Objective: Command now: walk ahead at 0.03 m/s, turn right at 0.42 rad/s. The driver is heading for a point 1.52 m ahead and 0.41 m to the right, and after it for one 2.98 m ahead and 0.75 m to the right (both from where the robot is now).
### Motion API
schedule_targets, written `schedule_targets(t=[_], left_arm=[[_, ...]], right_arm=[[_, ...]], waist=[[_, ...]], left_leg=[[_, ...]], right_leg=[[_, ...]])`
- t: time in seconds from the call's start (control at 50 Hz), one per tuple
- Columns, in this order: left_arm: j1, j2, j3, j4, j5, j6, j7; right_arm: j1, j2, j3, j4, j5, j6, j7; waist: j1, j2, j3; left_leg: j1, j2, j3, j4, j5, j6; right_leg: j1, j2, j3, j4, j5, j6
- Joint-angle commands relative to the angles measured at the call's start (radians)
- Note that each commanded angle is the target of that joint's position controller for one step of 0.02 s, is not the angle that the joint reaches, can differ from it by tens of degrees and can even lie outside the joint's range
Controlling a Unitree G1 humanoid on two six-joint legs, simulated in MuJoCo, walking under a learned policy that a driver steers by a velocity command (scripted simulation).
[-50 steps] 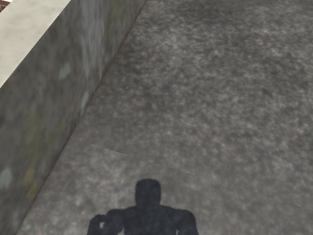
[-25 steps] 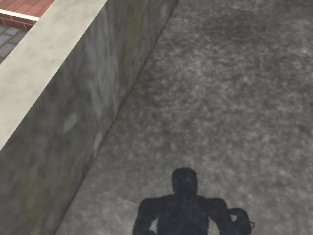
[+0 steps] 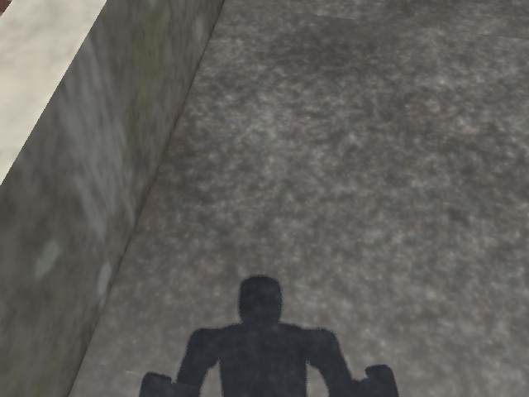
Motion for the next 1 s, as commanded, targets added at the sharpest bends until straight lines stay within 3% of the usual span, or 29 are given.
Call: schedule_targets(t=[0.02, 0.04, 0.06, 0.08, 0.1, 0.12, 0.14, 0.18, 0.22, 0.26, 0.34, 0.44, 0.52, 0.54, 0.56, 0.58, 0.6, 0.62, 0.66, 0.74, 0.78, 0.82, 0.86, 0.88, 0.9, 0.92, 0.94, 0.96, 1.0], left_arm=[[0.093, 0.068, 0.023, -0.050, 0.001, 0.000, -0.020], [0.150, 0.076, 0.034, -0.028, 0.003, 0.005, -0.024], [0.199, 0.088, 0.047, -0.001, 0.009, 0.009, -0.026], [0.234, 0.162, 0.067, -0.009, 0.016, 0.013, -0.013], [0.174, 0.207, 0.055, -0.082, -0.005, 0.008, 0.000], [0.146, 0.263, 0.070, -0.128, 0.039, -0.015, -0.014], [0.083, 0.250, 0.074, -0.139, 0.036, -0.037, -0.014], [-0.025, 0.153, 0.042, -0.160, 0.009, -0.049, 0.000], [-0.022, 0.135, 0.032, -0.173, 0.007, -0.050, 0.014], [0.033, 0.120, 0.027, -0.176, 0.002, -0.048, 0.024], [0.073, 0.133, 0.040, -0.200, -0.005, -0.034, 0.035], [0.054, 0.154, 0.056, -0.240, -0.006, -0.018, 0.024], [-0.009, 0.147, 0.057, -0.259, -0.039, -0.011, 0.013], [0.017, 0.121, 0.052, -0.253, -0.032, -0.011, 0.013], [0.079, 0.050, 0.034, -0.259, -0.005, -0.010, 0.006], [0.119, 0.054, 0.035, -0.234, 0.010, -0.014, 0.002], [0.076, 0.129, 0.060, -0.275, -0.017, -0.025, 0.001], [0.015, 0.181, 0.074, -0.252, -0.023, -0.026, 0.009], [0.036, 0.145, 0.067, -0.211, -0.015, -0.004, 0.007], [0.010, 0.041, 0.021, -0.230, -0.009, -0.013, -0.010], [-0.045, -0.006, -0.002, -0.243, -0.007, -0.019, -0.021], [-0.030, 0.017, 0.005, -0.229, -0.014, -0.026, -0.028], [0.063, 0.042, 0.014, -0.181, -0.006, -0.025, -0.028], [0.112, 0.082, 0.018, -0.182, 0.000, -0.025, -0.023], [0.124, 0.119, 0.017, -0.199, 0.003, -0.016, -0.012], [0.088, 0.079, 0.003, -0.202, 0.019, -0.015, -0.020], [0.010, 0.058, 0.002, -0.209, 0.029, -0.025, -0.020], [-0.042, 0.023, -0.012, -0.209, 0.039, -0.034, -0.011], [-0.031, 0.019, -0.023, -0.196, 0.036, -0.052, -0.007]], right_arm=[[-0.054, -0.176, -0.050, -0.047, 0.016, -0.003, -0.004], [-0.062, -0.162, -0.048, -0.041, 0.025, 0.002, -0.001], [-0.032, -0.123, -0.042, -0.023, 0.030, 0.009, 0.004], [-0.012, -0.062, -0.032, -0.032, 0.009, 0.016, 0.018], [-0.041, -0.029, -0.022, -0.059, -0.032, 0.022, 0.028], [-0.103, -0.053, -0.032, -0.111, -0.015, 0.016, 0.022], [-0.155, -0.102, -0.045, -0.121, 0.009, 0.010, 0.012], [-0.131, -0.134, -0.061, -0.084, 0.004, 0.016, -0.004], [-0.081, -0.119, -0.063, -0.083, -0.009, 0.010, -0.002], [-0.075, -0.090, -0.053, -0.098, 0.000, 0.002, 0.005], [-0.124, -0.061, -0.034, -0.134, 0.011, -0.004, 0.016], [-0.106, -0.073, -0.035, -0.140, 0.024, -0.019, 0.036], [0.012, -0.091, -0.046, -0.111, 0.029, -0.035, 0.058], [0.051, -0.115, -0.054, -0.100, 0.017, -0.036, 0.062], [0.066, -0.177, -0.067, -0.106, -0.002, -0.027, 0.062], [0.056, -0.152, -0.052, -0.139, -0.002, -0.009, 0.055], [0.030, -0.214, -0.073, -0.147, -0.016, -0.009, 0.059], [-0.042, -0.150, -0.059, -0.187, -0.015, -0.012, 0.051], [-0.103, -0.073, -0.022, -0.208, 0.000, -0.011, 0.036], [-0.040, -0.066, -0.008, -0.192, -0.004, 0.000, 0.018], [0.001, -0.101, -0.017, -0.185, -0.001, 0.010, 0.020], [0.057, -0.145, -0.030, -0.170, 0.014, 0.020, 0.024], [0.114, -0.114, -0.017, -0.145, 0.024, 0.016, 0.029], [0.125, -0.068, -0.002, -0.145, -0.004, 0.005, 0.037], [0.151, 0.014, 0.022, -0.155, -0.045, -0.007, 0.054], [0.088, -0.007, 0.020, -0.184, -0.009, -0.011, 0.054], [-0.008, -0.040, 0.013, -0.195, 0.013, -0.009, 0.045], [-0.030, -0.053, 0.006, -0.173, 0.005, -0.006, 0.034], [0.050, -0.062, 0.003, -0.131, -0.019, 0.000, 0.024]], waist=[[0.038, 0.173, -0.157], [0.064, 0.146, -0.153], [0.073, 0.055, -0.124], [0.064, -0.216, -0.063], [0.014, -0.301, -0.042], [0.067, -0.282, -0.131], [0.049, -0.184, -0.056], [0.011, -0.093, -0.027], [-0.009, -0.094, -0.088], [0.000, -0.094, -0.138], [0.032, -0.110, -0.142], [0.044, -0.144, -0.124], [-0.015, -0.148, -0.150], [-0.016, -0.098, -0.182], [0.032, 0.155, -0.219], [0.032, 0.209, -0.169], [0.032, 0.347, -0.150], [0.014, 0.219, -0.098], [0.038, 0.133, -0.068], [0.022, 0.158, -0.097], [-0.019, 0.202, -0.107], [-0.038, 0.212, -0.098], [-0.003, 0.162, -0.103], [0.001, 0.052, -0.148], [-0.038, -0.192, -0.203], [-0.006, -0.239, -0.190], [0.007, -0.192, -0.070], [-0.003, -0.144, -0.001], [-0.019, -0.150, 0.018]], left_leg=[[0.059, 0.238, -0.135, -0.148, 0.014, 0.191], [0.023, 0.218, -0.103, -0.099, -0.053, 0.155], [-0.044, 0.164, -0.041, 0.038, -0.140, 0.096], [-0.270, 0.045, 0.075, 0.352, -0.254, -0.010], [-0.457, -0.044, -0.024, 0.650, -0.440, -0.059], [-0.461, -0.078, -0.151, 0.752, -0.428, -0.062], [-0.497, -0.048, -0.194, 0.784, -0.327, -0.045], [-0.433, -0.016, -0.213, 0.775, -0.144, -0.046], [-0.367, -0.050, -0.202, 0.794, -0.036, -0.058], [-0.348, -0.069, -0.202, 0.754, -0.021, -0.067], [-0.325, -0.081, -0.213, 0.501, -0.061, -0.075], [-0.164, -0.112, -0.205, 0.285, -0.164, -0.051], [0.085, -0.120, -0.167, -0.066, 0.027, 0.004], [0.236, -0.041, -0.225, -0.102, 0.118, 0.038], [0.379, 0.169, -0.435, -0.101, 0.215, 0.134], [0.413, 0.269, -0.537, -0.070, 0.397, 0.225], [0.312, 0.381, -0.724, -0.173, 0.183, 0.353], [0.238, 0.298, -0.652, -0.185, 0.037, 0.319], [0.132, 0.166, -0.429, -0.160, 0.089, 0.247], [0.173, 0.085, -0.280, -0.111, 0.170, 0.247], [0.179, 0.093, -0.273, -0.097, 0.161, 0.255], [0.176, 0.122, -0.316, -0.067, 0.123, 0.265], [0.071, 0.096, -0.296, -0.027, 0.062, 0.202], [-0.055, 0.035, -0.228, 0.105, -0.039, 0.120], [-0.188, -0.041, -0.156, 0.255, -0.358, 0.033], [-0.164, -0.019, -0.160, 0.185, -0.363, -0.004], [-0.070, -0.004, -0.156, 0.146, -0.198, -0.010], [-0.016, -0.018, -0.150, 0.111, -0.074, -0.013], [0.092, -0.029, -0.153, 0.063, -0.019, -0.011]], right_leg=[[0.184, 0.007, -0.059, -0.177, 0.079, -0.048], [0.264, 0.036, -0.087, -0.275, 0.141, -0.077], [0.330, 0.062, -0.059, -0.380, 0.165, -0.111], [0.412, -0.100, 0.225, -0.509, 0.264, -0.199], [0.391, -0.245, 0.471, -0.532, 0.465, -0.291], [0.326, -0.322, 0.647, -0.691, 0.306, -0.410], [0.289, -0.282, 0.654, -0.724, 0.030, -0.366], [0.221, -0.188, 0.471, -0.654, 0.073, -0.254], [0.234, -0.127, 0.383, -0.603, 0.242, -0.242], [0.296, -0.114, 0.368, -0.569, 0.386, -0.263], [0.379, -0.112, 0.410, -0.563, 0.355, -0.269], [0.322, -0.103, 0.492, -0.548, 0.359, -0.284], [0.274, -0.049, 0.480, -0.486, 0.440, -0.221], [0.187, -0.006, 0.429, -0.420, 0.334, -0.171], [0.027, 0.123, 0.282, -0.210, -0.020, -0.107], [-0.155, 0.238, 0.228, -0.031, -0.278, -0.054], [-0.237, 0.183, 0.179, 0.134, -0.245, -0.010], [-0.212, 0.134, 0.227, 0.263, -0.133, 0.013], [-0.138, 0.147, 0.203, 0.377, -0.004, 0.058], [-0.055, 0.101, 0.107, 0.121, 0.076, 0.088], [0.060, 0.064, 0.051, -0.142, -0.025, 0.076], [0.151, 0.070, 0.006, -0.351, -0.005, 0.055], [0.364, 0.091, 0.001, -0.579, 0.244, 0.003], [0.531, -0.024, 0.164, -0.541, 0.380, -0.035], [0.614, -0.191, 0.322, -0.486, 0.529, -0.103], [0.424, -0.264, 0.394, -0.565, 0.259, -0.230], [0.257, -0.186, 0.391, -0.639, -0.102, -0.217], [0.175, -0.122, 0.341, -0.661, -0.216, -0.167], [0.116, -0.055, 0.263, -0.652, -0.196, -0.105]])
Velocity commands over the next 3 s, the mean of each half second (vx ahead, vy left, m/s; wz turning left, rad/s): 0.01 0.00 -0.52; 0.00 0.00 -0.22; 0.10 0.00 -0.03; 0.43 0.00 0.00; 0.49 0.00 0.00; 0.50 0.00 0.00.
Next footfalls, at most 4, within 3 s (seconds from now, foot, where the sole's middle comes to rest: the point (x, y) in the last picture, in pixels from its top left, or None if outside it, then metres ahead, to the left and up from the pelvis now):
0.06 right None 0.05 -0.12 -0.76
0.54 left None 0.09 0.08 -0.76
0.86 right None -0.02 -0.16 -0.77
1.54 left None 0.15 0.03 -0.75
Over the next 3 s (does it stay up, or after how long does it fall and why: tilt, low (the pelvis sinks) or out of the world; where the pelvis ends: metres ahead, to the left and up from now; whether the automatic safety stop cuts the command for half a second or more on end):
stays up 0.83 -0.31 0.13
